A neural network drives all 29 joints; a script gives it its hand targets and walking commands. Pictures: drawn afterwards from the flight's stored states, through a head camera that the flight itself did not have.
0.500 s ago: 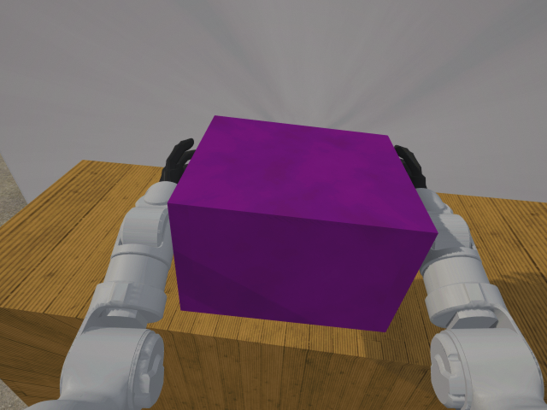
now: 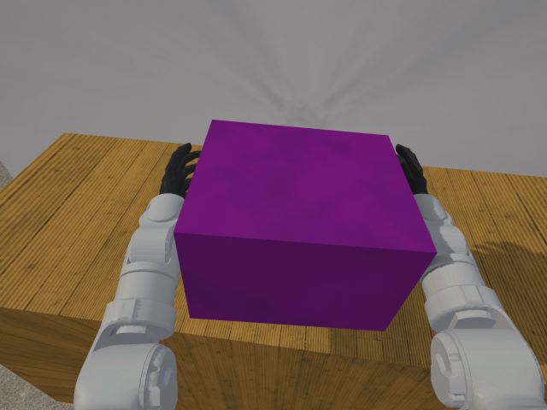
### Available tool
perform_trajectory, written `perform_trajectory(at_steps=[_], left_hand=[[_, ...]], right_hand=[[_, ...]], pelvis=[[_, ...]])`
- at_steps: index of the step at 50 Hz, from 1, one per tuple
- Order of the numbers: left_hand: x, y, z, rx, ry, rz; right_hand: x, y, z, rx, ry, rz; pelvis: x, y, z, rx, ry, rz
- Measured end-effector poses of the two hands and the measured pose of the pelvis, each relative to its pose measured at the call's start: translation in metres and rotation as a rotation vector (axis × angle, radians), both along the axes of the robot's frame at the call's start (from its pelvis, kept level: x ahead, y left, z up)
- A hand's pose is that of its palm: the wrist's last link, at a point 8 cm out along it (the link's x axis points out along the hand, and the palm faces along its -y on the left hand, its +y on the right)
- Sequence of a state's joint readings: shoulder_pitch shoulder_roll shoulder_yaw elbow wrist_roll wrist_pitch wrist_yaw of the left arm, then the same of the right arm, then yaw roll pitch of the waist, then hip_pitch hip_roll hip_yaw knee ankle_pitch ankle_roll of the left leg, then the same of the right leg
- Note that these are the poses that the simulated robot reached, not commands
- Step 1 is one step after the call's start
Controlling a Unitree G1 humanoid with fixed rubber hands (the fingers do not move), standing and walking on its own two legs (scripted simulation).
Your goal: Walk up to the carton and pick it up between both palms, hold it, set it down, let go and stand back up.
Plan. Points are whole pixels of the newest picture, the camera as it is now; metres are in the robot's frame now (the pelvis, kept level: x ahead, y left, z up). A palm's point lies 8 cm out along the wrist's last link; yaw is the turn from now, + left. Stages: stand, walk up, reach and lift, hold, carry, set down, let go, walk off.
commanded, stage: set down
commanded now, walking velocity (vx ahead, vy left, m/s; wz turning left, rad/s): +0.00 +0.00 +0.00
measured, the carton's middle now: (294, 221) +0.35 +0.00 +0.14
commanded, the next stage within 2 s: none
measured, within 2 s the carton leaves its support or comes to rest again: neither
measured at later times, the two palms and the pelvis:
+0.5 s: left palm (171, 209) +0.38 +0.18 +0.13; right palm (406, 208) +0.40 -0.17 +0.13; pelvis +0.00 +0.00 +0.00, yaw +0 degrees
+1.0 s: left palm (192, 208) +0.41 +0.16 +0.10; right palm (407, 210) +0.43 -0.19 +0.09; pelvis +0.03 +0.00 +0.00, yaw +0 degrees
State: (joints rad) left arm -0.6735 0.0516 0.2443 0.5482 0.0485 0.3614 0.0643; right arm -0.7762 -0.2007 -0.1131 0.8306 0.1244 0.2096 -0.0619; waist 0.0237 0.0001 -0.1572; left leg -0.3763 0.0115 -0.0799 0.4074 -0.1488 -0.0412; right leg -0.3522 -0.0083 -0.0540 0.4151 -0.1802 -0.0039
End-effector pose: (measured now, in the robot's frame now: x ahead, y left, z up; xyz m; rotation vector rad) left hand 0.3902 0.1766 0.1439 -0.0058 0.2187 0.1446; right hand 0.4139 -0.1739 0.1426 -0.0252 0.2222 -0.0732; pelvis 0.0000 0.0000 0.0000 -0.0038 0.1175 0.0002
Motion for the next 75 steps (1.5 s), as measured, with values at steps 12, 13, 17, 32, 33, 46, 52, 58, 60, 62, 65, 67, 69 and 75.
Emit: perform_trajectory(at_steps=[12, 13, 17, 32, 33, 46, 52, 58, 60, 62, 65, 67, 69, 75], left_hand=[[-0.01, 0.006, -0.009, -0.019, -0.023, 0.023], [-0.011, 0.006, -0.008, -0.02, -0.025, 0.023], [-0.014, 0.006, -0.004, -0.02, -0.034, 0.023], [-0.009, 0.002, -0.03, -0.025, 0.032, 0.02], [-0.008, 0.001, -0.03, -0.025, 0.026, 0.022], [0.014, -0.011, -0.04, -0.02, 0.041, 0.024], [0.023, -0.014, -0.044, -0.011, 0.034, 0.023], [0.03, -0.017, -0.043, -0.002, 0.017, 0.021], [0.03, -0.018, -0.045, -0.001, 0.018, 0.02], [0.031, -0.019, -0.047, -0.001, 0.021, 0.019], [0.03, -0.019, -0.052, -0.003, 0.031, 0.018], [0.03, -0.018, -0.056, -0.004, 0.04, 0.017], [0.029, -0.018, -0.059, -0.005, 0.049, 0.017], [0.027, -0.019, -0.066, -0.005, 0.062, 0.019]], right_hand=[[-0.004, 0.006, -0.007, 0.007, -0.024, 0.019], [-0.005, 0.007, -0.006, 0.007, -0.026, 0.019], [-0.008, 0.007, -0.002, 0.007, -0.036, 0.02], [-0.007, 0.002, -0.033, 0.01, 0.014, 0.019], [-0.005, 0.001, -0.033, 0.009, 0.006, 0.019], [0.014, -0.011, -0.042, 0.004, 0.008, 0.03], [0.023, -0.015, -0.049, 0.01, -0.007, 0.029], [0.029, -0.018, -0.049, 0.016, -0.031, 0.029], [0.03, -0.019, -0.05, 0.016, -0.031, 0.028], [0.03, -0.019, -0.051, 0.014, -0.028, 0.028], [0.03, -0.019, -0.053, 0.003, -0.021, 0.03], [0.029, -0.019, -0.056, -0.004, -0.014, 0.03], [0.028, -0.019, -0.059, -0.011, -0.007, 0.031], [0.028, -0.02, -0.062, -0.018, -0.004, 0.038]], pelvis=[[0.007, 0.003, 0.001, -0.004, 0.002, 0.0], [0.006, 0.003, 0.001, -0.004, -0.001, 0.0], [0.004, 0.003, 0.001, -0.004, -0.01, 0.0], [0.007, 0.002, 0.001, -0.003, -0.008, 0.0], [0.008, 0.002, 0.001, -0.003, -0.007, 0.0], [0.023, -0.003, 0.001, -0.002, 0.014, -0.002], [0.029, -0.005, 0.001, -0.002, 0.023, -0.004], [0.034, -0.007, 0.001, 0.0, 0.03, -0.004], [0.035, -0.008, 0.001, 0.0, 0.031, -0.004], [0.035, -0.008, 0.001, 0.0, 0.031, -0.004], [0.035, -0.008, 0.001, -0.001, 0.031, -0.004], [0.035, -0.007, 0.001, -0.002, 0.03, -0.004], [0.035, -0.007, 0.001, -0.002, 0.031, -0.004], [0.035, -0.007, 0.001, -0.002, 0.031, -0.004]])
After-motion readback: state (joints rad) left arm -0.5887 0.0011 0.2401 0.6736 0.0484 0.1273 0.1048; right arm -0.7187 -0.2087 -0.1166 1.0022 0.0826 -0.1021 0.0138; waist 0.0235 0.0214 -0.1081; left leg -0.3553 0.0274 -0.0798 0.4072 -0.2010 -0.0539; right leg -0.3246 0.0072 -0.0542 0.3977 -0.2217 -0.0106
